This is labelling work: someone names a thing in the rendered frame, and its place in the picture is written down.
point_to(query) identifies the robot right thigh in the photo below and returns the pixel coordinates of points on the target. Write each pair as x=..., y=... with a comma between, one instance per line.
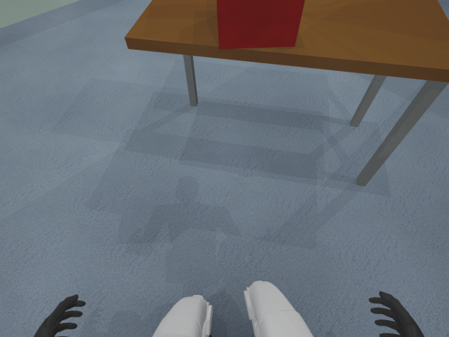
x=275, y=316

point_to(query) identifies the robot left thigh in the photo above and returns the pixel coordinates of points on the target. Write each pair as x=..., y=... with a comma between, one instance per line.
x=189, y=317

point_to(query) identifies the carton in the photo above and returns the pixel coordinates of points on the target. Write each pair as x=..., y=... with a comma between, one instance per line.
x=258, y=23

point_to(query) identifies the robot right hand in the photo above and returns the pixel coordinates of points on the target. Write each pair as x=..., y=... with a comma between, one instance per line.
x=404, y=323

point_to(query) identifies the robot thigh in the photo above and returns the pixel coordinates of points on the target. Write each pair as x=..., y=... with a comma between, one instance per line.
x=189, y=317
x=275, y=316

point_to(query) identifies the robot left hand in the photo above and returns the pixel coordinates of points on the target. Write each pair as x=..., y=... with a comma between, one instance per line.
x=51, y=325

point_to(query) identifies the table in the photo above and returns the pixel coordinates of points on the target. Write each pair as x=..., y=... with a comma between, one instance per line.
x=395, y=38

